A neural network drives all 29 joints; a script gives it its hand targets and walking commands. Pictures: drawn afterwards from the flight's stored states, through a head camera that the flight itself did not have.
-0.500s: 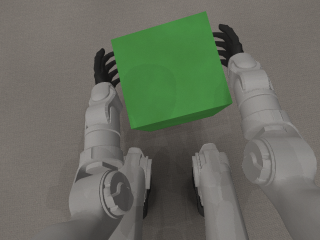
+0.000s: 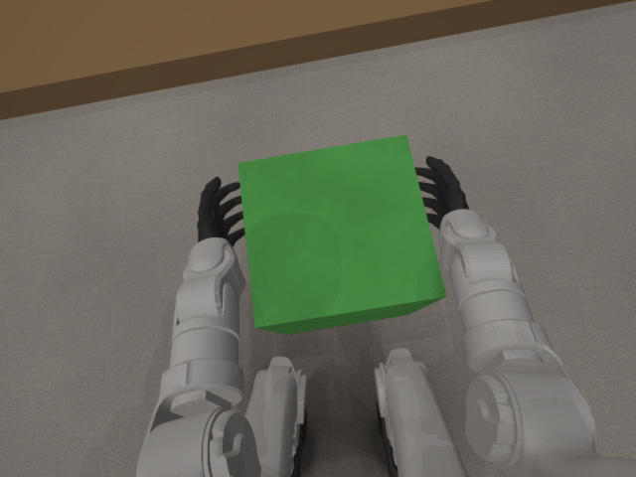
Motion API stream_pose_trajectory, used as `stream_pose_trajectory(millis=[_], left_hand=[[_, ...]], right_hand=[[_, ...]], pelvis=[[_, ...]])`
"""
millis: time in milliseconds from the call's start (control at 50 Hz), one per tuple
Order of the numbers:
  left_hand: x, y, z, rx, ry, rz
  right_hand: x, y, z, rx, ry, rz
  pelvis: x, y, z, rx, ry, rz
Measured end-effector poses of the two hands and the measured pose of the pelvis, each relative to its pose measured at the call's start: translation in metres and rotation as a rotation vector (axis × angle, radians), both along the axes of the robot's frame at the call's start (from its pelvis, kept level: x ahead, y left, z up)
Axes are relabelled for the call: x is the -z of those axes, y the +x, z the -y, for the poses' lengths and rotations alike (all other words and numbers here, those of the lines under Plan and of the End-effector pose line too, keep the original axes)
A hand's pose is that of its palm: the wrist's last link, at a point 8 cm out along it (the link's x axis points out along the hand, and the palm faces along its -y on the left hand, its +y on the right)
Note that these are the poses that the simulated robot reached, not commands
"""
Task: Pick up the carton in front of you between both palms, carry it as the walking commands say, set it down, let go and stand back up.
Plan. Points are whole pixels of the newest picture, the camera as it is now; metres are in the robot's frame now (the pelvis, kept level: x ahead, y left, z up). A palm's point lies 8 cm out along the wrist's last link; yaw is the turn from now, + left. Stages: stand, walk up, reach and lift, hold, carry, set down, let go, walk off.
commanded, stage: reach and lift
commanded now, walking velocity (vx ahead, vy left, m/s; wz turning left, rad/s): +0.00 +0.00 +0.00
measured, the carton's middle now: (336, 251) +0.42 -0.01 -0.12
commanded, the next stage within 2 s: hold in 1.84 s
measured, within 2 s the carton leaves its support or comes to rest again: neither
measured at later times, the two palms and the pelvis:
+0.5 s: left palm (150, 212) +0.38 +0.15 +0.12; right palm (502, 193) +0.38 -0.15 +0.11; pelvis +0.05 +0.00 +0.14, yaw -1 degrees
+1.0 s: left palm (49, 168) +0.36 +0.15 +0.23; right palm (585, 164) +0.35 -0.15 +0.22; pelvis +0.06 +0.01 +0.20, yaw -1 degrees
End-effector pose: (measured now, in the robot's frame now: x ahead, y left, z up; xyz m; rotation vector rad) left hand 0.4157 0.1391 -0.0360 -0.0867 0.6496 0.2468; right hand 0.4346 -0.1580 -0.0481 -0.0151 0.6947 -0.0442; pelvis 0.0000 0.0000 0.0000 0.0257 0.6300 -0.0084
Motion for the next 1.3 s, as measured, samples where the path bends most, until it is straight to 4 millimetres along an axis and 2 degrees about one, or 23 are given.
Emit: stream_pose_trajectory(millis=[260,520,680,820,920,1120,1300], left_hand=[[-0.086,-0.016,-0.003,0.034,0.006,-0.006],[-0.164,-0.032,-0.007,0.072,0.011,-0.007],[-0.213,-0.037,-0.011,0.115,0.03,-0.001],[-0.252,-0.044,-0.013,0.144,0.049,0.017],[-0.265,-0.049,-0.011,0.157,0.061,0.003],[-0.268,-0.054,-0.01,0.146,0.059,-0.012],[-0.273,-0.05,-0.008,0.141,0.066,-0.001]], right_hand=[[-0.087,-0.027,-0.003,0.043,0.003,-0.004],[-0.166,-0.053,-0.006,0.079,0.0,-0.002],[-0.216,-0.067,-0.01,0.101,-0.011,0.005],[-0.255,-0.079,-0.012,0.106,-0.031,0.024],[-0.269,-0.085,-0.012,0.101,-0.044,0.01],[-0.27,-0.089,-0.01,0.102,-0.035,-0.004],[-0.276,-0.082,-0.008,0.095,-0.037,0.007]], pelvis=[[-0.077,0.027,0.001,0.0,-0.015,0.142],[-0.145,0.053,-0.005,0.003,-0.028,0.325],[-0.178,0.065,-0.009,0.006,-0.032,0.467],[-0.195,0.069,-0.011,0.009,-0.036,0.596],[-0.199,0.065,-0.011,0.013,-0.037,0.662],[-0.199,0.052,-0.008,0.015,-0.035,0.702],[-0.201,0.054,-0.003,0.01,-0.033,0.708]])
